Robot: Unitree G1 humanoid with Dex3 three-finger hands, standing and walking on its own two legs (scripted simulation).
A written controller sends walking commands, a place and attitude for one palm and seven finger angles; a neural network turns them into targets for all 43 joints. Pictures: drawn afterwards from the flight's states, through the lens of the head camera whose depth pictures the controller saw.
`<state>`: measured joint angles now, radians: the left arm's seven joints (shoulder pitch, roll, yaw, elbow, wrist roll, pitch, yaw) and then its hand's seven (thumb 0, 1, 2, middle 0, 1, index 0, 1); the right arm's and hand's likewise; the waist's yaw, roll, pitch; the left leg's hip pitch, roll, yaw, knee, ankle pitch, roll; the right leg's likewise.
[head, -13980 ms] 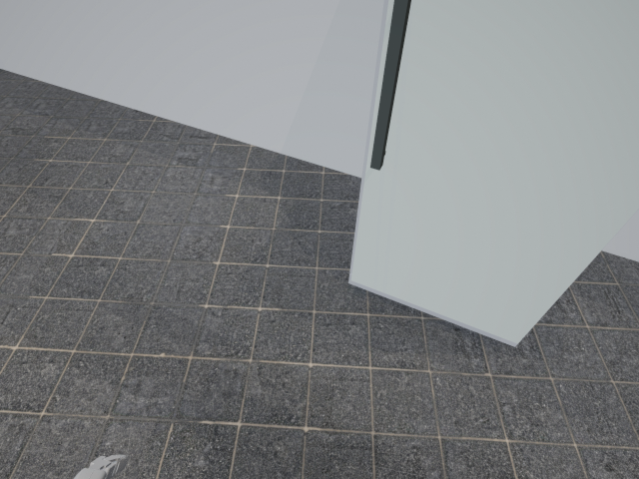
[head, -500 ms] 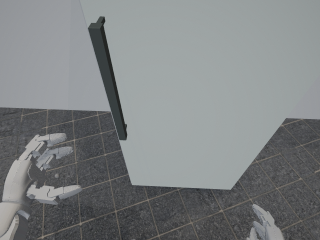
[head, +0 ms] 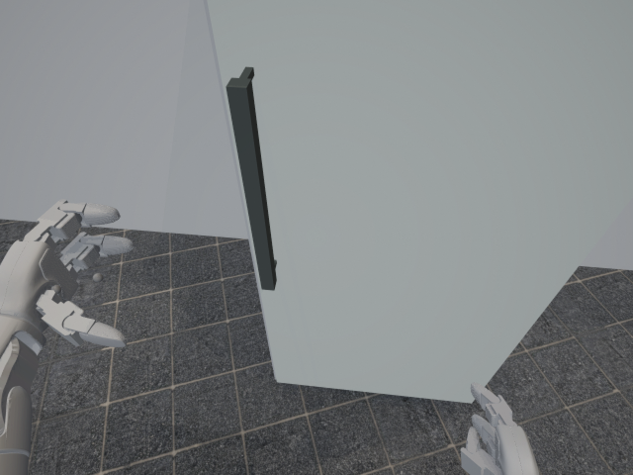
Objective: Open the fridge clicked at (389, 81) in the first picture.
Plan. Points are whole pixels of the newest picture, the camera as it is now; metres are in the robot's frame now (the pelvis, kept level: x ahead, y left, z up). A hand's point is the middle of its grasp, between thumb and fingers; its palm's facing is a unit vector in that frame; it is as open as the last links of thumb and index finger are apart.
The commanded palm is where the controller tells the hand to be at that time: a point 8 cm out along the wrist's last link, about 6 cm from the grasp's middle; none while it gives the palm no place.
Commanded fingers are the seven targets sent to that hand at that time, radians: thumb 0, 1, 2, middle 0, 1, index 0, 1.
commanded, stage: raise the hand to about handle height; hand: left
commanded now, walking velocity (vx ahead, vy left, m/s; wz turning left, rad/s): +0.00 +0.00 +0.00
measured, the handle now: (260, 199) +0.48 +0.15 +0.09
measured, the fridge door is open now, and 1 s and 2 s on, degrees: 0 0 0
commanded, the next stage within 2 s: move the hooked fingers beside the handle in 0.58 s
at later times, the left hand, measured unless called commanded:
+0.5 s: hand (114, 260) +0.28 +0.26 +0.16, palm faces +0.08 -0.99 -0.07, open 13.9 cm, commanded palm +0.25 +0.30 +0.17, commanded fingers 0.00 -0.50 0.30 -0.30 -1.20 -0.30 -1.20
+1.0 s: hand (139, 244) +0.31 +0.24 +0.16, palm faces +0.05 -1.00 -0.05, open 14.0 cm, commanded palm +0.28 +0.29 +0.16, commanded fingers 0.00 -0.50 0.30 -0.30 -1.20 -0.30 -1.20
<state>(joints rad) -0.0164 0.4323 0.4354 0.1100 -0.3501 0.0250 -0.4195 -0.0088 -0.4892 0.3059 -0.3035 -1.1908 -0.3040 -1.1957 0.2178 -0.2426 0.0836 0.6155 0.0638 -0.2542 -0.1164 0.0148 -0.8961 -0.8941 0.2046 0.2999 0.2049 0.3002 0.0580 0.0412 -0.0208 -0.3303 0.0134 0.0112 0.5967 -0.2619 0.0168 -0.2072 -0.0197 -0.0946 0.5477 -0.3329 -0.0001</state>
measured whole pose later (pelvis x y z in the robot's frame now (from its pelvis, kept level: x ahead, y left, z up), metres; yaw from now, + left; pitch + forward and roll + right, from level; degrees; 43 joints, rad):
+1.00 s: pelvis +0.01 -0.02 +0.00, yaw +0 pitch +0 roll +0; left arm -0.16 0.44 0.43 0.26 -0.33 0.05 -0.43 -0.01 -0.50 0.30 -0.30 -1.20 -0.30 -1.20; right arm 0.23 -0.27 0.05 0.63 0.08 -0.23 -0.13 0.02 -0.90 -0.89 0.20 0.30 0.20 0.30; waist 0.03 0.05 -0.02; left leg -0.31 0.03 0.01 0.56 -0.26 -0.01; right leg -0.21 0.00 -0.09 0.55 -0.34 -0.02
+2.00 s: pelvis +0.01 -0.01 +0.00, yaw -2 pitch +2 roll +0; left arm -0.42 0.41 0.35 0.51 -0.25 0.01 -0.30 -0.01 -0.50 0.30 -0.30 -1.20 -0.30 -1.20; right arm 0.27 -0.26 0.04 0.64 0.07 -0.12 -0.10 0.01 -0.90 -0.89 0.20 0.30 0.20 0.30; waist -0.02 0.04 -0.04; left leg -0.35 0.03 0.03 0.58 -0.26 0.00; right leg -0.25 -0.01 -0.07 0.56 -0.34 -0.01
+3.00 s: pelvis +0.01 -0.01 +0.00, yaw -2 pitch +3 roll -1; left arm -0.50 0.41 0.34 0.62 -0.23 -0.02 -0.30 -0.01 -0.50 0.30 -0.30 -1.20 -0.30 -1.20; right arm 0.27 -0.26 0.04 0.62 0.07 -0.07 -0.09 0.01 -0.90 -0.89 0.20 0.30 0.20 0.30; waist -0.01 0.03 -0.05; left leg -0.39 0.03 0.03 0.60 -0.27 0.01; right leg -0.29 0.00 -0.07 0.57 -0.34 -0.01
